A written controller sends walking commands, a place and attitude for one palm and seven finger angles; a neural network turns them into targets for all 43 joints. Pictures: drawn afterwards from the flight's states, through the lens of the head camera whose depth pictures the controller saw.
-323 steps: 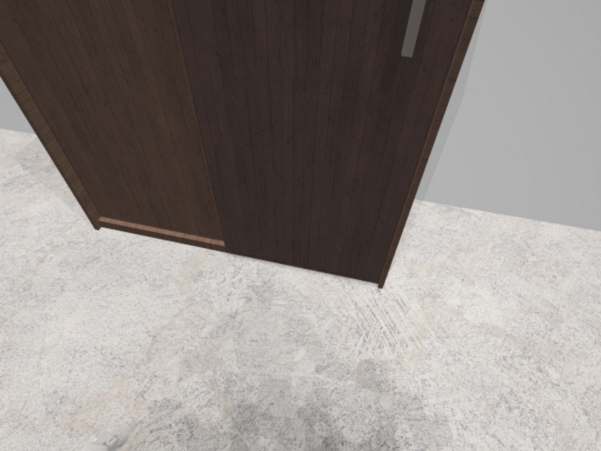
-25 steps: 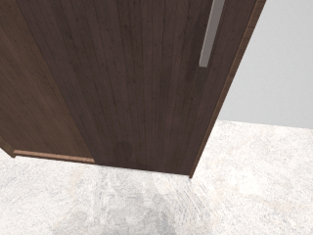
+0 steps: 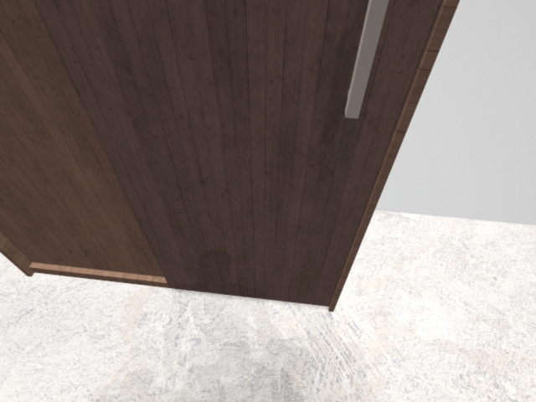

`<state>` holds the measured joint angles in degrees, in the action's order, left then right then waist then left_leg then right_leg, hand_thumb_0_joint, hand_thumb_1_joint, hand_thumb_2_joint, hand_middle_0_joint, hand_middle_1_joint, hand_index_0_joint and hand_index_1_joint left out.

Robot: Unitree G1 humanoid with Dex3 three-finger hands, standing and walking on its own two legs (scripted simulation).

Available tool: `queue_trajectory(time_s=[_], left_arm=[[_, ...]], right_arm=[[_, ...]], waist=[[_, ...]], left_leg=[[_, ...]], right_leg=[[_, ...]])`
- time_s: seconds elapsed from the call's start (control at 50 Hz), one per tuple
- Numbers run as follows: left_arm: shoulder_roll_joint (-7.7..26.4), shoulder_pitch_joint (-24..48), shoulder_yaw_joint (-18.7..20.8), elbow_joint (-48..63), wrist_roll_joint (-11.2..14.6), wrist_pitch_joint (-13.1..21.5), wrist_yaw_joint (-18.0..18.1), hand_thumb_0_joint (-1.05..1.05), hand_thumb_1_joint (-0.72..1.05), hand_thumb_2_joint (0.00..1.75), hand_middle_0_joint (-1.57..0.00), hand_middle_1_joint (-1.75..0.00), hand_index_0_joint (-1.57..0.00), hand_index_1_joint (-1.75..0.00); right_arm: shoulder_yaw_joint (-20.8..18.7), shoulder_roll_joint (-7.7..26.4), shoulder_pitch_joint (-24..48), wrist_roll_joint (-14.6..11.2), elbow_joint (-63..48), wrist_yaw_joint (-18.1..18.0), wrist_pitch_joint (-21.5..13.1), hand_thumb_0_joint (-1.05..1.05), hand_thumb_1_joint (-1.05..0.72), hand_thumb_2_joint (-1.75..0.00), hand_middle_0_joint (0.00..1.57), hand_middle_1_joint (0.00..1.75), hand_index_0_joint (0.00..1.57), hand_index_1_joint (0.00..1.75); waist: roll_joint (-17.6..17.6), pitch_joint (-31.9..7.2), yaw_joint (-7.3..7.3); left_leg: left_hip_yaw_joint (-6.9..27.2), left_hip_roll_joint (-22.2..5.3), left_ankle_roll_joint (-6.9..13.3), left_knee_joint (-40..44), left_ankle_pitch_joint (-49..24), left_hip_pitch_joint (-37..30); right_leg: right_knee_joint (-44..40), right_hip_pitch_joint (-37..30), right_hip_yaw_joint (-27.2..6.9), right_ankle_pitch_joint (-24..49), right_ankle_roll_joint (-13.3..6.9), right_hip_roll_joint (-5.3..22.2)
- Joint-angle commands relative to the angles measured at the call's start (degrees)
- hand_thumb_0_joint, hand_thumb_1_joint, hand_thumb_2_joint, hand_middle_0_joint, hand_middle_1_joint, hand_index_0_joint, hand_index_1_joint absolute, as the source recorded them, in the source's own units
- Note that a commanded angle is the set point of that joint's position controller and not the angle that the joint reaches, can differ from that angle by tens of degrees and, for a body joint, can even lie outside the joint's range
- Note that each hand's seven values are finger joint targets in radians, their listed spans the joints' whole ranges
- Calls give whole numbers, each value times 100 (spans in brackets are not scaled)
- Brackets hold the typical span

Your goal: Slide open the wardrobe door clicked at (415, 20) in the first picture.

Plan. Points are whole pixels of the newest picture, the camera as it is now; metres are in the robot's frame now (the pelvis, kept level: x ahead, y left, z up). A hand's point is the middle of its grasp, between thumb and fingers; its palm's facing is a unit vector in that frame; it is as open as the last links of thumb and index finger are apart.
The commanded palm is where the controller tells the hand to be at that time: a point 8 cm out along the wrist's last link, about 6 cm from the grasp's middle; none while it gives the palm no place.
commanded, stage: look again from close up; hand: right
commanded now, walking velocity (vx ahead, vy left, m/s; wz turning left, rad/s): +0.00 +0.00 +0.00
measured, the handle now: (363, 53) +0.56 -0.11 +0.26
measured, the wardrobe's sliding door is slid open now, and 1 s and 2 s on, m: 0.00 0.00 0.00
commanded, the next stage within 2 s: shuffle to correct the standing spot in 0.10 s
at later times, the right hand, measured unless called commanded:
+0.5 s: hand out of the picture +0.00 -0.17 -0.19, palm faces +0.07 +0.98 -0.18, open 7.4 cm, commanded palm none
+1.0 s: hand out of the picture +0.06 -0.13 -0.19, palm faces +0.08 +0.98 -0.17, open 7.4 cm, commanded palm none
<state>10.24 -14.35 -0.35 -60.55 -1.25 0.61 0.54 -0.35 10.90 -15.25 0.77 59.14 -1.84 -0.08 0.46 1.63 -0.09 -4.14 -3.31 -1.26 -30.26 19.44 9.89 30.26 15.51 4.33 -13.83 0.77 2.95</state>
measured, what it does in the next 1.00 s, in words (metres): walks ahead: right foot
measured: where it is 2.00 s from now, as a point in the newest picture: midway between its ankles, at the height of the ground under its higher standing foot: outside the picture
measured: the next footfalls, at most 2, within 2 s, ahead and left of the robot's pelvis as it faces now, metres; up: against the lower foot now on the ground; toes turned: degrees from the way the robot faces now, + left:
right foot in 0.90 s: +0.21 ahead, -0.05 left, +0.00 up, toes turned -7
left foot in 1.26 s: +0.13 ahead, +0.20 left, +0.00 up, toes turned -3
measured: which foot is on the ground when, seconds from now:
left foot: down 0.00-0.90, up 0.92-1.00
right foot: down 0.00-0.66, up 0.68-0.88, down 0.90-1.00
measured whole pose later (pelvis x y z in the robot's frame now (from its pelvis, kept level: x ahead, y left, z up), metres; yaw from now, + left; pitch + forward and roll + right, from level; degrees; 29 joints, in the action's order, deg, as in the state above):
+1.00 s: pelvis +0.11 +0.03 -0.01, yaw +0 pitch -1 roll +0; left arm 8.8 -7.6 0.6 -55.1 -0.4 2.0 1.9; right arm -1.5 7.3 -21.6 0.3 61.7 -3.3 1.9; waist 2.7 5.1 -1.2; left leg -1.6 -0.7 -0.1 -65.2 31.1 18.3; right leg 34.9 20.5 8.9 -14.3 -5.3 -0.3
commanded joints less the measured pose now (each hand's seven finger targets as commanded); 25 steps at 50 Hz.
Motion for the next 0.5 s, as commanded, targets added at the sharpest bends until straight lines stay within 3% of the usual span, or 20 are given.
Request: queue_trajectory(time_s=[0.0,0.18,0.22,0.26,0.32,0.42,0.48], left_arm=[[679,-59,173,259,36,85,45,0,90,90,-20,-30,-20,-30],[778,70,183,178,48,95,52,0,90,90,-20,-30,-20,-30],[561,-87,139,92,31,58,36,0,90,90,-20,-30,-20,-30],[589,-87,161,113,2,19,13,0,90,90,-20,-30,-20,-30],[540,-119,182,169,-24,0,-4,0,90,90,-20,-30,-20,-30],[509,-384,200,108,-19,76,15,0,90,90,-20,-30,-20,-30],[721,-686,267,-21,-25,126,67,0,90,90,-20,-30,-20,-30]], right_arm=[[-138,741,-316,24,-180,-11,-110,0,-90,-90,20,30,20,30],[-142,787,-317,23,-93,5,-118,0,-90,-90,20,30,20,30],[-111,584,-487,41,8,7,-82,0,-90,-90,20,30,20,30],[-126,599,-550,54,43,37,-47,0,-90,-90,20,30,20,30],[-154,624,-659,72,45,71,-38,0,-90,-90,20,30,20,30],[-178,549,-834,68,102,98,-93,0,-90,-90,20,30,20,30],[-183,389,-913,69,95,109,-114,0,-90,-90,20,30,20,30]], waist=[[10,19,-26],[-103,-43,-29],[7,-63,-29],[19,150,-20],[79,430,-20],[-89,491,31],[-712,229,96]], left_leg=[[407,-339,250,687,-890,339],[424,-329,261,740,-926,293],[267,-285,231,721,-207,238],[241,-298,271,783,708,427],[274,-308,355,835,1203,559],[94,-216,410,472,587,584],[-313,26,331,-338,95,785]], right_leg=[[-485,-253,-330,840,-186,327],[-536,-351,-371,910,-200,362],[-520,-305,-358,370,-218,363],[-520,-31,-380,-447,-240,316],[-428,269,-413,-993,-278,239],[-153,189,-441,-137,-372,369],[-331,-272,-939,644,-603,801]])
